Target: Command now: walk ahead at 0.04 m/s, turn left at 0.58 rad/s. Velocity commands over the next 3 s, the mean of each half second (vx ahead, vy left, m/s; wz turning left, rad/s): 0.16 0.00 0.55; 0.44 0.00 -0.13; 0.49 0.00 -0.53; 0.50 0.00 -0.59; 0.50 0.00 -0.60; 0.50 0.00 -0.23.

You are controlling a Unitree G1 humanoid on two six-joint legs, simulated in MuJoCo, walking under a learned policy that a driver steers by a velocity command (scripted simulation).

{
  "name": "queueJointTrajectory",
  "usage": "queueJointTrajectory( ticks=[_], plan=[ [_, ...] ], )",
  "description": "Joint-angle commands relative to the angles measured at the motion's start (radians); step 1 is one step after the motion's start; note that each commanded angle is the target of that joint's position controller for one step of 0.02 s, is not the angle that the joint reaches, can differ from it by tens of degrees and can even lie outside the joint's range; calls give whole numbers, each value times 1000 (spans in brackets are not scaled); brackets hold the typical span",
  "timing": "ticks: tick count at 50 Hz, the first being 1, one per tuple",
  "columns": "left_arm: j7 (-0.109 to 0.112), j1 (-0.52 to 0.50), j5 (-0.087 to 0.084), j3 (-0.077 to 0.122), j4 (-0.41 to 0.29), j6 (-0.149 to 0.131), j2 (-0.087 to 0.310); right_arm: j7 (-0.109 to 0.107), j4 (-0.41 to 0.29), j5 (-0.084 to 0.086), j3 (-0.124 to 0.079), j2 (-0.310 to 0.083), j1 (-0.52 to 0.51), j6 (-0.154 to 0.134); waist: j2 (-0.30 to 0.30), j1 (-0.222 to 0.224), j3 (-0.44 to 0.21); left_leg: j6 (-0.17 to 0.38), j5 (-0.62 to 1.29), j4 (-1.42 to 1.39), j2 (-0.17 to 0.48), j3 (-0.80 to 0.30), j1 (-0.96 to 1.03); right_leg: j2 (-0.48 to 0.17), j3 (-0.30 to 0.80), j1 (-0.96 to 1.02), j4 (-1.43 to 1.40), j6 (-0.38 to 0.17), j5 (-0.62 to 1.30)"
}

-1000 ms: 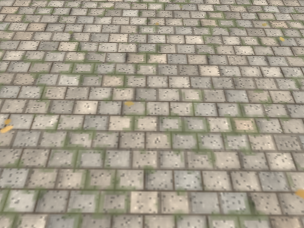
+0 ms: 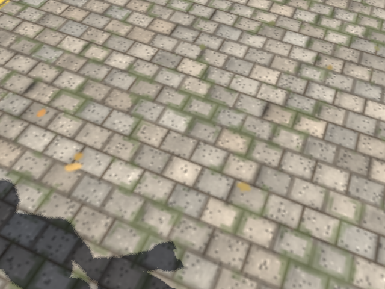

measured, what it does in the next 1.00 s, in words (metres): walks ahead: right foot, then left foot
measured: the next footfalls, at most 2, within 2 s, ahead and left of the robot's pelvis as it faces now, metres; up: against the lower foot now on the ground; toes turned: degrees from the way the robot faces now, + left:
right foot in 0.18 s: +0.10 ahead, -0.15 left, +0.00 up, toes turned +12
left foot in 0.62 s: +0.13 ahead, +0.15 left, +0.00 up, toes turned +19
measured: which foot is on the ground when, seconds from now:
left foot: down 0.00-0.18, up 0.20-0.60, down 0.62-1.00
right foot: up 0.00-0.16, down 0.18-0.62, up 0.64-1.00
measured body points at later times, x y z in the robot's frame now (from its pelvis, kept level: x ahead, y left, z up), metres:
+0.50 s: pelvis +0.07 -0.03 +0.01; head +0.08 -0.03 +0.46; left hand +0.04 +0.27 -0.09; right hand +0.32 -0.23 -0.08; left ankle +0.07 +0.14 -0.68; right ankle +0.06 -0.16 -0.73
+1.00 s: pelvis +0.25 +0.08 +0.00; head +0.28 +0.09 +0.45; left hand +0.40 +0.35 -0.10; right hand +0.32 -0.20 -0.12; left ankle +0.09 +0.14 -0.73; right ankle +0.47 -0.02 -0.69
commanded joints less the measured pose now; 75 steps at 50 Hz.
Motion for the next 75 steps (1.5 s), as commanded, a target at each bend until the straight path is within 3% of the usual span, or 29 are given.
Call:
queueJointTrajectory(
  ticks=[1,8,9,10,11,12,14,19,26,30,31,32,33,34,38,43,48,52,54,55,56,57,58,59,60,61,66,70,75],
  plan=[
    [0,58,-3,18,-39,-6,71,-18,-83,3,-51,-172,-37,-4,136,22,-210,163,-66,-149,222,-290,125,19,1,87,-97,13,57],
    [-28,126,-11,33,-27,-34,91,-17,-92,22,-46,-151,-43,24,165,54,-178,86,-126,-63,166,-379,95,32,-19,310,-517,-51,179],
    [-24,157,5,50,-27,-32,156,-18,-93,21,-34,-110,-10,25,57,46,-187,30,-270,67,100,-305,0,-130,108,415,-598,-108,183],
    [-20,153,32,69,-20,-21,242,-16,-129,28,-31,-87,-19,18,-256,14,-139,-28,-473,274,-71,-64,-221,-317,366,433,-684,-252,153],
    [-19,113,47,60,-51,-27,201,-14,-121,8,-51,-160,-10,3,-248,31,-125,-61,-467,497,-5,-67,-264,-396,468,384,-724,-325,40],
    [-9,66,35,45,-72,-31,151,-8,-103,14,-64,-189,0,1,-181,15,-109,-64,-378,578,26,-71,-275,-349,390,373,-725,-291,-68],
    [6,46,-7,37,-74,-36,122,-5,-73,6,-61,-159,31,9,-156,14,-80,-96,-266,666,51,-33,-342,-268,268,435,-724,-218,-110],
    [9,193,-1,37,-49,-50,129,15,-116,18,-30,-77,-76,-13,-130,107,-48,-131,-167,590,101,39,-387,-248,125,517,-776,-226,-58],
    [-33,222,-28,54,-11,-66,184,42,-115,21,-1,-45,-93,-50,-155,102,-12,-79,-199,199,109,127,-64,-255,1,388,-778,-247,66],
    [-53,227,-44,37,25,-59,154,36,-49,30,-24,-90,89,-56,-91,-15,-59,-5,-126,-14,62,156,330,-235,-35,244,-600,-210,181],
    [-60,210,-29,11,23,-65,89,24,-21,26,-45,-139,228,-56,-4,-90,-148,27,-136,-45,163,24,541,-159,-114,139,-354,-154,202],
    [-65,198,-7,-19,-43,-85,1,11,-24,3,-65,-265,309,-54,298,-92,-239,151,-215,-120,438,-399,770,-29,-192,-193,32,-71,-101],
    [-55,165,-36,4,-47,-101,89,16,-16,-2,-61,-237,332,-69,229,-123,-235,238,-330,-196,505,-561,683,-17,-52,-300,238,-69,-190],
    [-57,149,-58,20,-49,-104,137,20,-11,1,-37,-171,287,-83,188,-99,-151,210,-380,-207,472,-448,622,-61,-4,-345,292,-89,-114],
    [-62,161,-39,22,-16,-80,94,23,-7,-7,-4,-62,120,-110,152,0,-14,116,-93,-305,336,-106,384,-111,13,-243,197,-81,172],
    [-64,114,-33,5,-36,-61,32,11,32,-13,-14,-75,119,-132,81,13,2,100,157,-337,307,110,347,-72,12,-213,-23,-50,382],
    [-98,-57,-29,-18,-106,-66,-1,-3,88,4,-25,-117,183,-123,52,-44,59,77,208,-354,332,215,389,-57,-87,-149,-278,-92,487],
    [-120,-71,-31,-1,-150,-64,43,-15,108,13,-37,-163,191,-90,90,-7,-3,44,692,-178,357,268,540,15,-171,-74,-326,-162,328],
    [-114,86,-34,33,-128,-54,108,-25,103,12,-43,-192,184,-70,123,86,-118,22,950,81,346,283,540,87,-209,145,-319,-212,236],
    [-99,239,-36,62,-97,-49,161,-29,96,17,-39,-191,169,-69,94,176,-195,-9,868,308,310,301,407,106,-179,405,-384,-253,285],
    [-74,344,-37,81,-76,-33,241,-26,75,-14,-11,-112,217,-82,-93,171,-295,-47,223,641,232,289,123,-84,118,721,-376,-316,316],
    [-77,300,-38,81,-107,-47,288,-5,28,-12,26,-19,292,-117,-255,75,-447,-97,-505,979,12,102,-250,-322,741,990,-546,-546,74],
    [-77,313,-32,61,-112,-53,199,12,15,22,2,-130,156,-152,-99,158,-434,-74,-449,1006,70,-52,-346,-301,719,964,-641,-483,2],
    [-75,273,-27,51,-106,-62,167,19,-18,48,1,-140,79,-167,-56,141,-278,-52,-361,940,111,-34,-379,-266,571,827,-658,-434,41],
    [-74,207,-28,45,-114,-68,151,11,-17,31,7,-119,62,-173,50,84,-175,-51,-297,840,156,-23,-343,-221,462,656,-665,-400,156],
    [-71,151,-24,37,-126,-71,121,5,-9,5,-1,-126,65,-168,51,48,-130,-60,-262,757,183,-19,-283,-182,379,538,-675,-384,263],
    [-47,130,-18,38,-126,-76,134,0,-19,-21,8,-84,65,-121,-8,3,-70,-137,-144,553,196,28,-184,-109,218,276,-733,-383,468],
    [-31,183,-30,44,-102,-61,153,7,-55,-15,28,-43,-104,-128,-45,73,-56,-153,139,219,134,47,-101,-36,153,223,-700,-309,357],
    [-25,252,-38,45,-74,-45,148,29,-75,10,9,-96,-175,-148,-82,93,-74,-127,117,48,92,1,-45,-92,296,355,-590,-278,242]
  ],
)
